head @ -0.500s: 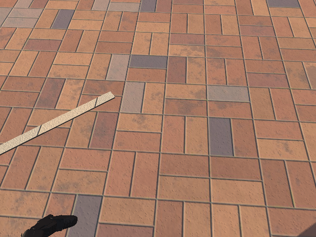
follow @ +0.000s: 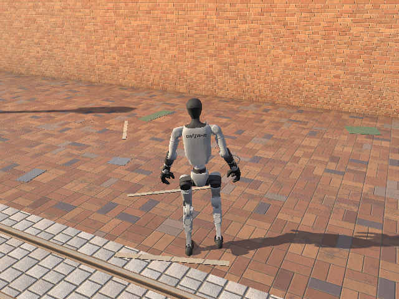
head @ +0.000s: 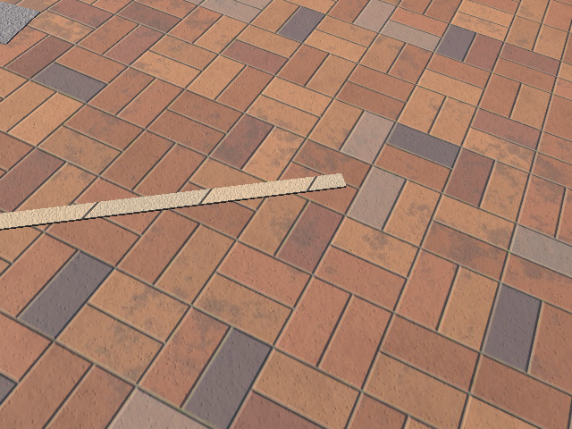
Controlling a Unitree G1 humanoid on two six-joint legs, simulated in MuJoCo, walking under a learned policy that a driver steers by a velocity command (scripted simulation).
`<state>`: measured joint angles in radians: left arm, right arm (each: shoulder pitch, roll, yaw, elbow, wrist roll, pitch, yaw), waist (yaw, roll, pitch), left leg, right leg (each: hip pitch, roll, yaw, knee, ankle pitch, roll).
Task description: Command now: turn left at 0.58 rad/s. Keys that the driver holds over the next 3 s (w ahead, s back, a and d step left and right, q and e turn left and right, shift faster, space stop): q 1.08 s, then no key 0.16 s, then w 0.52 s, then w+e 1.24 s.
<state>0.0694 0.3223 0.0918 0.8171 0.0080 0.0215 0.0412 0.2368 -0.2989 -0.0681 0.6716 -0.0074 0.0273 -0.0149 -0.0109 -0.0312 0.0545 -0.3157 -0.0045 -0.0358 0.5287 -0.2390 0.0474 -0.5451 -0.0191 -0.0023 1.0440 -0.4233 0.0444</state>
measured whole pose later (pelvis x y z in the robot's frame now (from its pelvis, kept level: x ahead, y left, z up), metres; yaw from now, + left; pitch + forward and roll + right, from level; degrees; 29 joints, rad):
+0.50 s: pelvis +0.02 -0.03 +0.00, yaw +18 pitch +1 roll +0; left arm 0.12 0.28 0.07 0.78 0.01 -0.01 0.02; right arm 0.19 -0.37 -0.10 0.61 0.02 0.06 -0.03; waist 0.00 0.05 0.05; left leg -0.50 -0.10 -0.14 1.08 -0.47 -0.05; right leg -0.23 0.01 0.01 0.45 -0.24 -0.01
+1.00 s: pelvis -0.01 +0.03 +0.00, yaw +35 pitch +2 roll -2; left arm 0.10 0.35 0.09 0.74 0.00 0.02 0.02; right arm 0.20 -0.31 -0.06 0.57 0.00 0.02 -0.01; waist 0.00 -0.04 0.07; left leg -0.28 -0.04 -0.08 0.45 -0.20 0.05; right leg -0.52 -0.01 0.03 1.07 -0.38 0.07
